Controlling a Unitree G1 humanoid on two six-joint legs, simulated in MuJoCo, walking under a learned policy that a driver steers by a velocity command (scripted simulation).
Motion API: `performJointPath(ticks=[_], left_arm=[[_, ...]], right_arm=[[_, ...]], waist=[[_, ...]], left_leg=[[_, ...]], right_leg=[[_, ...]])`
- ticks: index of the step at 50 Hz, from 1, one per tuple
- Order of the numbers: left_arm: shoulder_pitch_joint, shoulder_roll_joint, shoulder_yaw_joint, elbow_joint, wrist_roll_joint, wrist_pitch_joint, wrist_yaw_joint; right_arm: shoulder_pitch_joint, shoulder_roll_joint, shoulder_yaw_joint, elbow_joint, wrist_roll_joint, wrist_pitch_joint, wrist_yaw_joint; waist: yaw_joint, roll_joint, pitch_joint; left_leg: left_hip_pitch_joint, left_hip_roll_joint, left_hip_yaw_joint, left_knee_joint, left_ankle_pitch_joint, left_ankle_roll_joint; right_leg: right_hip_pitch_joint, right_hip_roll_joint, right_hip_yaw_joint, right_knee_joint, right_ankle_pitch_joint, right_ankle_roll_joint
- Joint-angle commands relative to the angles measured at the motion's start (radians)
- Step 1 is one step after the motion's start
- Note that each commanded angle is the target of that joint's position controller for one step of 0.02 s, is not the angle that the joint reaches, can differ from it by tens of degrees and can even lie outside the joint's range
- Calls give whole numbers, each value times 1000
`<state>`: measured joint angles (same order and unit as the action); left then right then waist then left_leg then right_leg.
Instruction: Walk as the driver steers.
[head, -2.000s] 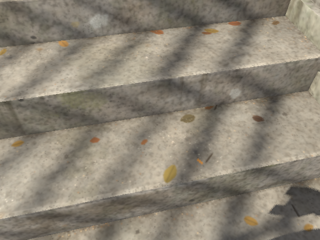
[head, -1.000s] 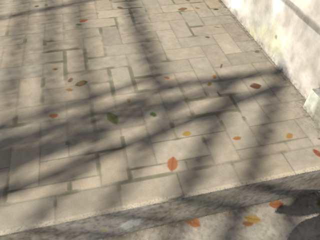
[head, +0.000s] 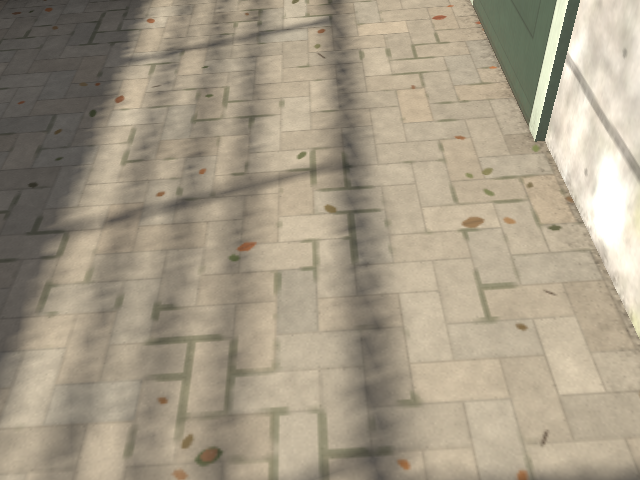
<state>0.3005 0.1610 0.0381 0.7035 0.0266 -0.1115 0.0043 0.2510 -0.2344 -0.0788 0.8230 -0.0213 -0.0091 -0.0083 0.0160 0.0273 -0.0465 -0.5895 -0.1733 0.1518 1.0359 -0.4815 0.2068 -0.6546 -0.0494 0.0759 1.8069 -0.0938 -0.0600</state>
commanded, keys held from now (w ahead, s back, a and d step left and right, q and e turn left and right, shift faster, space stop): q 0.34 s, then no key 0.40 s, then e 0.26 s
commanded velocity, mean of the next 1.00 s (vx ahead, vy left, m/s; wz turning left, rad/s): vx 0.10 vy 0.00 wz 0.27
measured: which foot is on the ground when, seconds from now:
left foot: down 0.00-0.36, up 0.38-0.72, down 0.74-1.00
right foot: up 0.00-0.34, down 0.36-1.00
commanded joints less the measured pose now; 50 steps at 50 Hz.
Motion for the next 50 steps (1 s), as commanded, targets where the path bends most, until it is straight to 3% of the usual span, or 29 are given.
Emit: performJointPath(ticks=[1,2,3,5,8,11,13,16,17,18,19,20,21,22,24,26,29,32,34,36,37,38,39,40,42,44,45,48,50], left_arm=[[32,-47,-35,-137,20,34,37],[51,-13,-32,-135,26,52,41],[16,17,-28,-136,37,65,43],[-60,82,-12,-143,29,64,35],[-186,38,-32,-155,13,62,15],[-294,71,-31,-164,8,60,1],[-309,81,-29,-168,-5,53,5],[-149,154,-2,-120,-18,45,20],[-53,189,10,-86,-14,31,20],[73,219,21,-39,-17,14,33],[49,232,5,-69,-8,13,41],[13,189,-5,-97,0,27,43],[-72,132,-12,-128,-14,37,48],[-125,80,-30,-133,-21,42,55],[-133,104,-29,-114,-19,42,60],[-104,148,-18,-88,-7,35,54],[-125,134,-22,-78,1,36,44],[-51,184,1,-42,-5,59,39],[-28,201,11,-29,-9,79,37],[-9,197,15,-14,-17,90,37],[6,180,16,-15,-23,88,35],[8,115,-2,-34,-42,81,27],[-28,112,-2,-27,-46,76,24],[-36,110,-1,-17,-37,76,15],[-13,120,4,-6,-14,73,9],[6,154,13,-6,-9,65,13],[-43,157,14,-22,-11,67,11],[4,137,17,-24,-11,79,7],[14,166,28,-30,-8,86,6]], right_arm=[[-52,12,9,-11,-10,-73,11],[-96,-17,6,-40,-3,-78,11],[-86,-29,7,-39,5,-89,14],[22,-88,-1,-34,15,-96,4],[150,-127,-22,-41,26,-81,-22],[202,-150,-39,-65,14,-42,-35],[177,-136,-34,-97,11,-38,-34],[113,-164,-43,-136,16,-44,-33],[70,-180,-46,-160,15,-46,-32],[39,-147,-37,-187,21,-53,-28],[181,-15,-9,-200,26,-52,-23],[281,-112,-19,-183,39,-40,-28],[245,-160,-28,-139,10,-23,-32],[161,-163,-25,-152,4,-15,-24],[119,-132,-13,-168,1,7,-5],[119,-109,-1,-166,-4,44,7],[127,-94,14,-151,-2,77,8],[75,-79,34,-151,-2,82,6],[87,-91,34,-134,-1,73,0],[115,-91,39,-112,-8,49,1],[91,-102,44,-129,-17,32,2],[49,-150,39,-160,-17,18,-5],[-14,-113,48,-170,0,9,-9],[-83,-72,61,-169,3,-3,-14],[-118,-107,47,-171,2,-16,-23],[-48,-138,28,-164,2,-17,-30],[24,-126,25,-146,19,-18,-33],[5,-128,15,-154,8,3,-47],[-3,-119,13,-175,0,18,-50]], waist=[[109,-124,123],[135,-115,137],[125,-112,142],[50,-41,64],[-57,42,-23],[-117,60,-32],[-101,84,-52],[-26,129,-82],[28,97,-69],[93,27,-123],[-2,-233,-235],[-50,-239,-390],[-52,-137,-317],[-53,-77,-186],[-62,-83,-99],[-72,-118,-89],[-91,-169,-62],[-52,-209,-12],[-53,-192,25],[-74,-131,81],[-65,-69,101],[-43,98,75],[-37,161,100],[8,132,125],[39,130,98],[19,91,63],[-19,67,30],[-3,52,72],[-9,-76,108]], left_leg=[[17,233,-498,-556,394,17],[-40,198,-404,-568,448,6],[-64,141,-319,-566,513,-27],[81,143,-317,-604,879,-49],[384,173,-349,-606,1083,-104],[603,196,-401,-587,1120,-106],[619,204,-412,-546,1237,-102],[512,177,-461,-424,1175,-155],[523,156,-462,-307,1115,-175],[401,124,-430,-89,810,-185],[177,-3,-313,200,-222,-187],[85,-22,-302,365,-237,-208],[101,18,-312,389,-83,-220],[78,35,-296,350,-17,-234],[101,65,-294,273,36,-251],[197,54,-268,222,65,-239],[249,84,-218,7,32,-217],[320,90,-148,-247,-34,-185],[385,94,-130,-398,18,-149],[500,107,-162,-613,198,-100],[508,177,-275,-678,184,-73],[448,361,-521,-805,-8,-24],[205,448,-591,-894,-110,12],[124,381,-488,-871,-98,-19],[190,311,-369,-803,42,-58],[325,312,-321,-700,316,-56],[338,314,-316,-673,365,-61],[317,335,-279,-636,282,-48],[285,264,-207,-534,191,-78]], right_leg=[[-306,-10,5,143,-79,-8],[-228,-32,0,-94,-81,12],[-165,-36,-26,-282,-56,19],[-121,-13,-110,-530,-24,35],[-117,19,-140,-827,84,38],[-167,49,-125,-964,89,41],[-87,75,-126,-1041,38,40],[267,121,-70,-1250,59,10],[357,98,-51,-1399,165,-2],[591,-13,8,-1416,389,-26],[836,-316,222,-1203,1065,-108],[875,-435,477,-1263,1070,-242],[720,-366,430,-1342,761,-228],[589,-286,328,-1402,521,-197],[454,-213,206,-1477,381,-162],[341,-169,117,-1524,270,-146],[284,-111,48,-1579,-34,-121],[270,-112,84,-1624,-294,-123],[239,-122,104,-1621,-371,-117],[142,-90,82,-1610,-435,-50],[115,-77,67,-1562,-427,-8],[115,2,-20,-1462,-367,41],[296,51,-59,-1353,-267,49],[425,40,-28,-1301,-177,38],[421,70,-48,-1280,-134,34],[366,63,-35,-1295,-109,37],[372,71,-30,-1265,-124,29],[307,65,-13,-1237,-164,6],[281,12,126,-1331,-116,-29]])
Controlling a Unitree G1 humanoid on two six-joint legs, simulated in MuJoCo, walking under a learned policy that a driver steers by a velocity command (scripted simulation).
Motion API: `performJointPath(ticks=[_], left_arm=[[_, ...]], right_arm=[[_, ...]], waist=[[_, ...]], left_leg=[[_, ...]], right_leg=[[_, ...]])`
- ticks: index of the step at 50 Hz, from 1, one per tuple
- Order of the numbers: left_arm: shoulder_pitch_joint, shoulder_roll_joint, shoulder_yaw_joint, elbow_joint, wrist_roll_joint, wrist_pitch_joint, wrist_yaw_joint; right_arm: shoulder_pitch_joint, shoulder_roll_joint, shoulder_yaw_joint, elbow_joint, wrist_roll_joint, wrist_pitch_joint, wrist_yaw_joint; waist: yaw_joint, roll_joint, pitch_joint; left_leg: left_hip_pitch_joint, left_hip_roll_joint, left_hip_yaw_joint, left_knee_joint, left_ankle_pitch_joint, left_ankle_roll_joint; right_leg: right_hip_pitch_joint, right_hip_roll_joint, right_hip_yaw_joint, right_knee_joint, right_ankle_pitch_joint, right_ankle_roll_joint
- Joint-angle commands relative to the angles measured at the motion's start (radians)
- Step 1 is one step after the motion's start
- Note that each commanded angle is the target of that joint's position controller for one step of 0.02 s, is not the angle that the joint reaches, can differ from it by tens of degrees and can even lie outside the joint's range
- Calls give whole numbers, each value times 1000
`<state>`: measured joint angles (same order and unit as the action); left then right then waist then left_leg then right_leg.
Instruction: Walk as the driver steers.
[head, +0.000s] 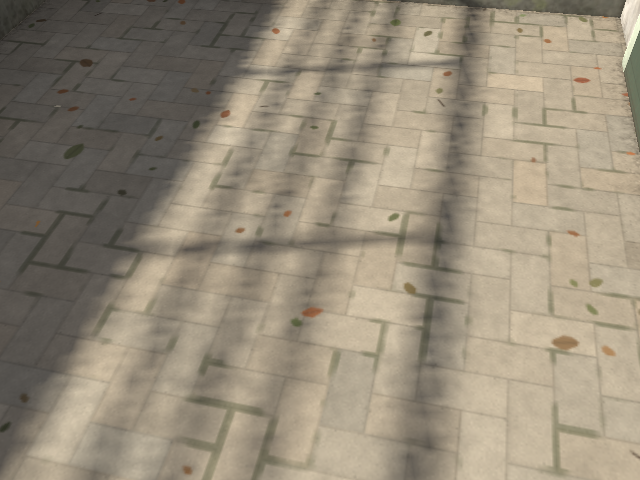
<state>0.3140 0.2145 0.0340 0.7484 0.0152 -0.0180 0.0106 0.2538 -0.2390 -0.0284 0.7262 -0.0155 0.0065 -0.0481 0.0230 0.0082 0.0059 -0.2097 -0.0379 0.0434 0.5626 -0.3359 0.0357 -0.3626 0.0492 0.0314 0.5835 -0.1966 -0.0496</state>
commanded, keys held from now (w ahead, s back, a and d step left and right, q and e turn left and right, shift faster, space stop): e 0.38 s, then w+e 0.14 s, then w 0.12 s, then w+q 0.36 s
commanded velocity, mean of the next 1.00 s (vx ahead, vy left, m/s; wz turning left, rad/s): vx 0.20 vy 0.00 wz -0.27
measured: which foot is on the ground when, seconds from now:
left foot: down 0.00-0.02, up 0.04-0.28, down 0.30-0.72, up 0.74-1.00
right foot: down 0.00-0.30, up 0.32-0.70, down 0.72-1.00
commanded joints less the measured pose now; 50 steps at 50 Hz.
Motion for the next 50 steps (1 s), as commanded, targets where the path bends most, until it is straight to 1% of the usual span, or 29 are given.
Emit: performJointPath(ticks=[1,2,3,5,6,7,12,14,15,16,17,18,19,21,24,27,33,35,36,37,38,39,40,42,44,45,47,48,50], left_arm=[[14,134,41,-75,3,-7,0],[43,183,56,-87,-2,2,-8],[51,192,62,-96,2,7,-11],[45,192,69,-99,7,8,-8],[6,180,72,-101,0,16,-2],[-38,177,74,-116,-6,26,1],[-86,171,85,-134,-6,54,-14],[-125,171,89,-143,-21,51,-10],[-131,139,82,-158,-25,45,-7],[-87,75,69,-173,-26,37,4],[-154,173,89,-172,31,38,7],[-132,187,99,-151,26,40,-6],[-79,174,96,-128,20,44,-17],[-39,174,92,-113,16,59,-41],[-174,170,79,-158,17,65,-70],[-248,140,63,-184,19,62,-84],[-238,109,37,-184,12,35,-77],[-97,100,36,-135,16,13,-61],[35,114,42,-93,24,-9,-45],[193,195,58,-89,53,-25,-26],[214,347,94,-87,37,-32,-10],[159,272,79,-99,32,-36,-4],[78,198,54,-109,26,-43,0],[15,143,34,-104,16,-54,10],[36,132,29,-86,12,-71,11],[48,109,25,-70,9,-77,7],[77,113,27,-56,4,-82,-3],[90,114,27,-45,6,-84,-5],[76,136,30,-24,15,-87,-9]], right_arm=[[-18,-111,-41,-99,-2,7,-8],[3,-100,-43,-101,8,8,-6],[17,-100,-42,-100,15,3,-1],[-2,-88,-38,-108,11,-4,11],[-30,-84,-36,-125,14,-12,10],[-36,-87,-37,-117,15,-16,11],[20,-76,-32,-101,17,-6,14],[118,-97,-44,-70,8,-2,4],[142,-168,-60,-74,-4,-6,-6],[25,-272,-77,-131,-8,-5,-15],[-37,-228,-71,-153,-30,-8,-15],[-98,-141,-39,-161,-34,-15,-17],[-143,-112,-28,-164,-25,-22,-14],[-115,-120,-28,-171,-25,-34,-9],[26,-147,-40,-149,-19,-46,-2],[120,-168,-57,-114,-21,-62,3],[115,-189,-70,-60,-25,-77,39],[94,-185,-73,-41,-8,-74,48],[83,-134,-57,-43,-6,-75,53],[32,-41,-26,-87,-4,-77,61],[-12,-62,-31,-134,-7,-73,62],[-31,-137,-54,-120,-12,-64,62],[2,-135,-60,-89,-3,-69,74],[33,-137,-65,-52,-6,-65,86],[37,-108,-59,-34,-24,-56,93],[30,-99,-58,-29,-22,-53,98],[-16,-87,-56,-39,-20,-46,111],[-57,-79,-53,-55,-28,-42,119],[-134,-67,-45,-83,-19,-45,134]], waist=[[-24,-163,47],[-23,-281,5],[-12,-287,-29],[-17,-179,-74],[-23,-105,-71],[-26,-94,-78],[-23,-160,-76],[-81,-159,-41],[-90,-35,-24],[-45,247,-39],[-60,171,29],[-7,83,19],[34,55,7],[17,119,-34],[-76,115,7],[-120,105,24],[-86,154,72],[0,80,62],[55,4,-3],[139,-190,-93],[124,-320,1],[96,-156,68],[45,-123,79],[-4,-104,64],[-8,-100,41],[-10,-103,44],[-5,-105,58],[-1,-99,84],[2,-95,112]], left_leg=[[-108,39,-32,57,8,56],[-150,-54,8,179,-117,16],[-246,-79,-41,266,-242,11],[-288,-36,-120,378,-230,3],[-290,-27,-122,374,-186,-8],[-284,-23,-107,359,-150,-21],[-74,-69,-53,72,-98,-3],[122,-73,-54,-162,-18,44],[191,92,-227,-302,-110,92],[115,415,-595,-437,-291,178],[-40,443,-572,-410,-152,236],[-94,361,-457,-362,14,218],[-111,291,-331,-331,134,180],[-15,230,-240,-346,-8,155],[153,268,-271,-384,-162,170],[226,308,-263,-397,-161,178],[-8,274,-146,-387,-162,152],[-157,230,-123,-279,-127,140],[-282,187,-84,-166,-78,116],[-420,98,12,161,-159,72],[-633,-2,10,345,-217,55],[-632,49,-123,461,-154,64],[-588,42,-167,476,-71,66],[-553,58,-143,462,29,34],[-556,49,-137,501,102,16],[-583,54,-140,504,135,10],[-622,63,-117,486,167,-11],[-640,68,-108,458,198,-16],[-592,77,-60,337,296,-13]], right_leg=[[-8,-158,341,-205,34,-74],[59,-236,519,-303,64,-138],[170,-279,605,-342,75,-188],[227,-264,548,-321,118,-211],[216,-244,503,-310,124,-196],[209,-206,445,-292,123,-178],[55,-111,404,-321,-129,-112],[-109,-47,394,-325,-279,-33],[-225,24,319,-185,-344,22],[-310,158,92,144,-398,50],[-317,66,68,362,-345,75],[-232,63,86,492,-287,72],[-191,53,66,573,-230,75],[-232,26,14,637,-162,83],[-376,-9,5,540,-147,96],[-384,-25,9,394,-152,93],[-13,-7,-104,0,-248,15],[261,19,-124,-186,-76,-22],[491,-20,-59,-198,-77,-28],[644,-302,281,-344,-390,-52],[558,-475,601,-465,-530,-146],[468,-462,537,-445,-486,-168],[412,-404,422,-445,-389,-142],[392,-319,221,-458,-200,-88],[392,-291,118,-447,-16,-74],[400,-281,69,-434,80,-67],[391,-284,14,-432,170,-78],[376,-289,-10,-436,234,-84],[316,-261,-80,-466,262,-83]])
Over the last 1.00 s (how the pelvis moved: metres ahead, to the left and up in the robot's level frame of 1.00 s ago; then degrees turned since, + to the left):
0.25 -0.04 0.07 14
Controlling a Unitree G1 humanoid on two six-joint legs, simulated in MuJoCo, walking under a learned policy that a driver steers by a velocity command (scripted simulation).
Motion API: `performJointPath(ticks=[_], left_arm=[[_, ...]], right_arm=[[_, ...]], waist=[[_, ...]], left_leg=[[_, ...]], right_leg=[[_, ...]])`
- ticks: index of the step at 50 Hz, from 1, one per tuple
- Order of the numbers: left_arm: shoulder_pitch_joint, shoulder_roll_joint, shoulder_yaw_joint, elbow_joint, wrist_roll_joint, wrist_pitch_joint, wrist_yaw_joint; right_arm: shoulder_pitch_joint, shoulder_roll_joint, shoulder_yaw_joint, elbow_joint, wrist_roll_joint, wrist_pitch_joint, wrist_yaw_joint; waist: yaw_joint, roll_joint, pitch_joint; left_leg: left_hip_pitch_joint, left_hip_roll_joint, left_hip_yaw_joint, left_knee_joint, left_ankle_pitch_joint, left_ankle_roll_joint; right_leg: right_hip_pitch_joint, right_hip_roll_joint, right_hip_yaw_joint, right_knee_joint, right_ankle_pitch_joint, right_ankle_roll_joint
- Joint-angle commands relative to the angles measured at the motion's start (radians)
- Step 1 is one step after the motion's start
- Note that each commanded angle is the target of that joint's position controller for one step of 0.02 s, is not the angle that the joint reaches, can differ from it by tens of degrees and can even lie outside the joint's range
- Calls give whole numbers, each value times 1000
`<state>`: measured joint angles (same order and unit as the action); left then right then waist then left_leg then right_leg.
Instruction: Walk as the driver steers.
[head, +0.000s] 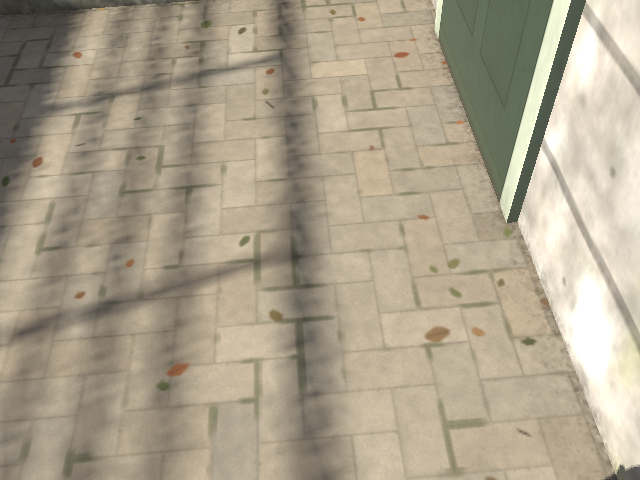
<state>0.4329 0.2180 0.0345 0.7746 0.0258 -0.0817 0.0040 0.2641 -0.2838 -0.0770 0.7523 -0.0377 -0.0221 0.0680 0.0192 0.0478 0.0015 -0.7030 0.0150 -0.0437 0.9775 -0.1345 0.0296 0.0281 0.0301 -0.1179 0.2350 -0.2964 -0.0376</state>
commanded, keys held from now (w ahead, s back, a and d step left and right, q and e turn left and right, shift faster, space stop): w+q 0.64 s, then w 0.02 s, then no key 0.34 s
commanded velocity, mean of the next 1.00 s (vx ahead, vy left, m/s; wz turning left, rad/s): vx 0.41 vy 0.00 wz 0.44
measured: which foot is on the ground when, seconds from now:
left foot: up 0.00-0.18, down 0.20-0.74, up 0.76-1.00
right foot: down 0.00-0.18, up 0.20-0.72, down 0.74-1.00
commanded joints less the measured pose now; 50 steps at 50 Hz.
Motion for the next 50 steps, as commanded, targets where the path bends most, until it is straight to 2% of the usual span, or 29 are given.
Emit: performJointPath(ticks=[1,3,5,7,8,9,10,11,12,13,15,16,18,21,23,26,31,32,34,35,36,37,38,39,40,41,44,47,50], left_arm=[[-52,132,33,-42,-2,-29,1],[-29,109,22,-9,-12,-43,6],[-27,137,26,14,-15,-38,12],[-7,181,32,41,-12,-21,29],[-6,204,36,48,-4,-7,36],[6,230,43,44,4,8,39],[9,213,36,20,7,9,36],[73,76,5,-47,-9,4,12],[-69,158,23,-78,1,-4,7],[-160,155,18,-112,-12,-15,1],[-150,147,10,-101,3,-16,-2],[-126,148,8,-100,23,6,-7],[-72,126,5,-78,33,41,-17],[-202,107,2,-122,29,58,-25],[-307,116,-1,-145,21,59,-21],[-415,122,-6,-163,15,55,-14],[-543,131,-17,-198,12,37,-23],[-529,129,-17,-195,4,29,-24],[-416,151,-7,-152,6,17,-18],[-307,187,5,-111,12,7,-12],[-175,215,16,-75,21,-12,-2],[-42,279,28,-65,32,-29,11],[-35,357,49,-74,33,-15,7],[-71,258,40,-83,-5,5,-1],[-128,179,17,-80,-13,5,1],[-169,132,2,-69,-7,4,-1],[-145,116,-12,-11,-19,-4,-2],[-166,136,-8,14,-13,-20,-6],[-182,126,-18,41,-11,-19,-8]], right_arm=[[-164,-7,12,-114,12,-11,20],[-221,6,23,-134,10,-8,25],[-212,0,22,-135,8,0,19],[-156,-24,17,-128,-6,7,-1],[-66,-47,6,-107,-7,4,-8],[87,-83,-10,-75,-12,-11,-17],[221,-156,-36,-39,-22,-13,-34],[165,-270,-63,-55,-12,-9,-49],[201,-245,-62,-74,30,-2,-54],[151,-223,-56,-53,32,-2,-63],[71,-145,-34,-49,33,-8,-64],[43,-120,-24,-51,41,-9,-65],[20,-99,-14,-62,28,-31,-60],[85,-140,-23,-29,31,-37,-58],[121,-153,-29,-12,37,-35,-59],[182,-158,-29,12,43,-35,-61],[237,-166,-27,32,20,-27,-70],[231,-166,-27,31,21,-23,-75],[193,-176,-25,33,21,-24,-86],[175,-185,-27,30,18,-31,-89],[150,-186,-23,36,26,-42,-88],[179,-126,-6,16,33,-48,-83],[368,-43,6,20,81,-38,-90],[342,-158,-7,61,24,-26,-105],[229,-157,-9,64,18,-25,-99],[170,-127,1,57,21,-27,-92],[145,-75,13,72,-2,4,-65],[127,-47,24,82,1,23,-66],[57,-10,48,87,-1,31,-65]], waist=[[6,-155,118],[20,-142,134],[1,-119,124],[-25,-141,50],[-72,-159,-11],[-139,-144,-110],[-190,-71,-218],[-78,215,-301],[-158,46,-371],[-130,0,-214],[-41,-88,-51],[-6,-78,-31],[19,-45,-37],[-13,-37,16],[-41,-25,55],[-84,-3,46],[-135,25,79],[-127,40,66],[-70,42,36],[-32,51,-6],[43,22,-65],[75,-70,-206],[15,-404,-418],[0,-235,-408],[8,-157,-249],[-1,-109,-166],[-26,-156,-106],[-61,-152,-114],[-68,-182,-91]], left_leg=[[-49,26,67,-148,126,0],[48,29,123,-233,147,45],[95,-2,160,-288,97,89],[198,-77,224,-326,-9,126],[317,-118,220,-352,-62,147],[514,-136,182,-426,-54,180],[766,-13,6,-445,-175,223],[1064,302,-557,-499,-156,391],[1077,317,-744,-631,-89,407],[960,288,-565,-655,-7,362],[678,199,-382,-688,165,290],[588,163,-333,-719,189,278],[508,114,-246,-735,269,278],[475,90,-241,-788,220,260],[497,76,-251,-801,173,228],[602,74,-269,-769,213,204],[679,62,-305,-696,356,185],[668,55,-301,-667,382,169],[643,67,-308,-601,523,132],[667,44,-299,-512,635,112],[651,3,-264,-342,669,82],[535,-52,-219,-89,375,58],[266,-236,-98,261,-460,8],[219,-164,-127,340,-444,17],[206,-143,-123,316,-363,4],[190,-110,-105,271,-316,-7],[266,-101,-86,176,-255,-23],[308,-101,-59,73,-222,-35],[401,-57,-4,-169,-129,-29]], right_leg=[[-89,-227,33,-128,363,-92],[-103,-243,-4,-152,470,-89],[-27,-257,-46,-85,700,-82],[65,-267,-84,95,1112,-64],[69,-271,-93,265,1216,-59],[15,-264,-102,502,1122,-42],[-181,-230,-103,795,788,-30],[-638,-23,-42,1203,-227,30],[-742,3,158,1295,-191,28],[-800,-61,181,1248,-62,20],[-705,-123,163,1085,-11,26],[-648,-132,165,1046,-25,39],[-599,-144,147,967,-34,52],[-657,-143,126,817,86,79],[-706,-135,132,705,189,92],[-750,-114,148,596,288,99],[-708,-64,124,409,309,78],[-633,-51,134,352,306,63],[-432,-18,135,296,264,21],[-345,7,126,266,232,4],[-185,-24,141,209,333,-22],[46,-222,310,249,478,-56],[333,-513,723,247,761,-253],[243,-474,753,220,700,-239],[104,-406,582,197,730,-214],[27,-353,462,176,802,-190],[-122,-271,301,117,955,-162],[-187,-266,238,84,963,-189],[-270,-226,167,69,867,-161]])
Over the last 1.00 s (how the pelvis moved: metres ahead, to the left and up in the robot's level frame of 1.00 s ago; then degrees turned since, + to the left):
0.13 -0.07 0.01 -17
